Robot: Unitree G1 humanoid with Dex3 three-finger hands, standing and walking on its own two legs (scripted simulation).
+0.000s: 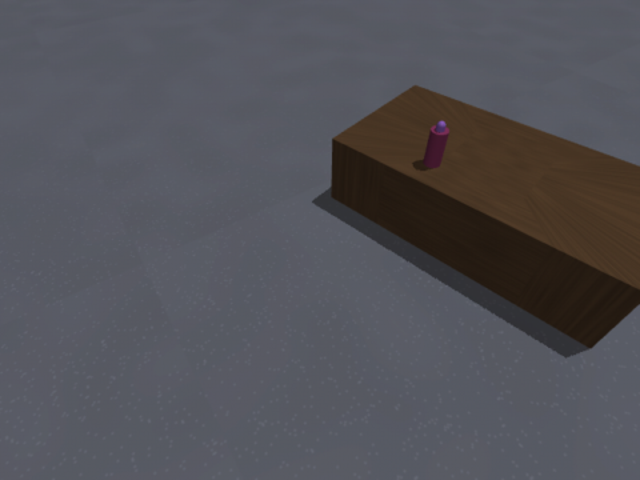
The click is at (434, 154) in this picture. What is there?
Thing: necked bottle
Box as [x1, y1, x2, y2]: [423, 121, 448, 167]
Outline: 443,121 439,121 436,125 432,126 430,130 423,160 424,164 429,167 438,166 441,160 448,134 448,129
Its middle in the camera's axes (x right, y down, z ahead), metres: +0.44 -0.35 +1.45
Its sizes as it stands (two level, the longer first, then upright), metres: 0.067 0.067 0.182
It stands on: a support 0.33 m high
